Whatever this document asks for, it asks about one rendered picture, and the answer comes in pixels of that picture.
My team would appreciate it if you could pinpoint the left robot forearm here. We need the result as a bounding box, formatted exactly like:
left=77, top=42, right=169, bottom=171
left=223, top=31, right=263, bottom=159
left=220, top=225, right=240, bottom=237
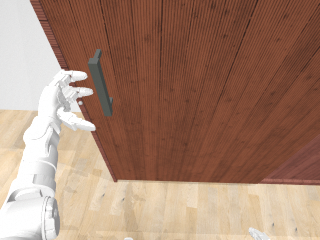
left=0, top=115, right=62, bottom=214

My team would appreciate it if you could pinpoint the robot left upper arm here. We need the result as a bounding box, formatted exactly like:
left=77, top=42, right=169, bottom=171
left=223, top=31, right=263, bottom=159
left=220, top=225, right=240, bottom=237
left=0, top=196, right=60, bottom=240

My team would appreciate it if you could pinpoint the robot left hand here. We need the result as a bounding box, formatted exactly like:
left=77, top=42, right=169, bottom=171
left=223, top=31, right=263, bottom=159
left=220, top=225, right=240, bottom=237
left=38, top=69, right=96, bottom=131

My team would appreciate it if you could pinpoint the robot right hand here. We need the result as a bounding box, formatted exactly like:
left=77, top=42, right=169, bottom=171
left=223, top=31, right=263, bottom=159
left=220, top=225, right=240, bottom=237
left=248, top=227, right=270, bottom=240

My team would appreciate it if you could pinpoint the handle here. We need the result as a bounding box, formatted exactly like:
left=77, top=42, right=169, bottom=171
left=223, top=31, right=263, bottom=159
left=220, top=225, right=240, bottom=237
left=87, top=49, right=113, bottom=117

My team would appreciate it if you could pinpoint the wardrobe door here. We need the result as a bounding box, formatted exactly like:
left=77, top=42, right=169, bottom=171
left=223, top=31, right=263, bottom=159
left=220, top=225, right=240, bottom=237
left=40, top=0, right=320, bottom=184
left=265, top=134, right=320, bottom=180

